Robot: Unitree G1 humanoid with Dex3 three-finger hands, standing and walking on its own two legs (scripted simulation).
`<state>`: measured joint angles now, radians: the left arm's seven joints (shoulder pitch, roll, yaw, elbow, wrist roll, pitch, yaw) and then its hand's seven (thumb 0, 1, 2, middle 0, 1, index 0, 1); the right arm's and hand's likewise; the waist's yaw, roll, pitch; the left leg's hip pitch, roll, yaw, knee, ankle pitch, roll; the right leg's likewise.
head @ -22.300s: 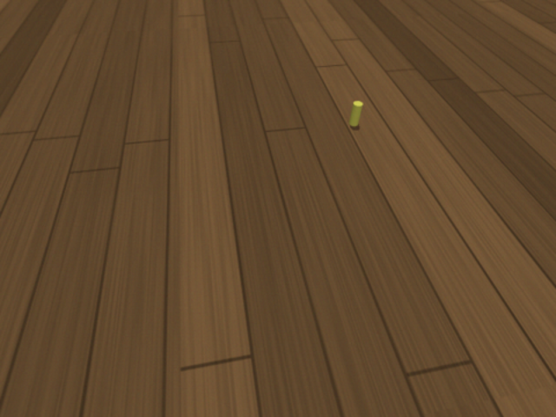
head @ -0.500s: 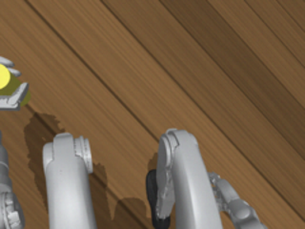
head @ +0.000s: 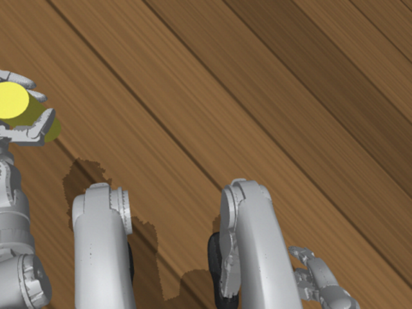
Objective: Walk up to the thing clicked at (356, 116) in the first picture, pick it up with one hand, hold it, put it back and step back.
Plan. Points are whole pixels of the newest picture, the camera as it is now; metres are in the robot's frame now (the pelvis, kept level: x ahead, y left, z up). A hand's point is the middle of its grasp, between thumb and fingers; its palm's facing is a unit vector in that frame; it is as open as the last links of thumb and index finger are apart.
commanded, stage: settle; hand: left
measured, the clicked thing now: (29, 116) +0.43 +0.30 -0.07
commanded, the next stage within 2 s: lift in 0.34 s
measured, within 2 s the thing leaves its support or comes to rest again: neither
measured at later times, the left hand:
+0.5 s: hand (24, 105) +0.43 +0.29 -0.02, palm faces +0.29 -0.96 -0.03, open 7.9 cm
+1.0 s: hand out of the picture +0.41 +0.28 +0.08, palm faces +0.25 -0.97 -0.04, open 7.8 cm
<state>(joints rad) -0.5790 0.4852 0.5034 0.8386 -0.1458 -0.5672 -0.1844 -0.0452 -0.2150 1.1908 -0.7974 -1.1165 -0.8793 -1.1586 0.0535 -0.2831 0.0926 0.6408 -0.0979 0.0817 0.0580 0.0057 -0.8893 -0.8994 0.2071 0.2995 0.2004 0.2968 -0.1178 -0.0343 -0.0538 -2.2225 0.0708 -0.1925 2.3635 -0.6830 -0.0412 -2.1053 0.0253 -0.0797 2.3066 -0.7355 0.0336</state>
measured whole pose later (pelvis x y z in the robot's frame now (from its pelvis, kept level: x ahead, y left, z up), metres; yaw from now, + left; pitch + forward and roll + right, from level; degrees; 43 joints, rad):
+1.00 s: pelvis +0.00 +0.00 +0.08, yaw +3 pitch +33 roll -5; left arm -0.45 0.37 0.42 0.62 -0.17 -0.45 -0.19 -0.04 -0.22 1.19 -0.80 -1.11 -0.88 -1.15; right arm 0.10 -0.26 0.01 0.62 -0.02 0.04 0.02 0.01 -0.91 -0.90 0.21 0.30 0.20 0.30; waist -0.07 0.01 -0.16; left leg -2.01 0.08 -0.11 2.08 -0.66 -0.02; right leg -1.91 0.00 -0.04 2.05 -0.72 0.03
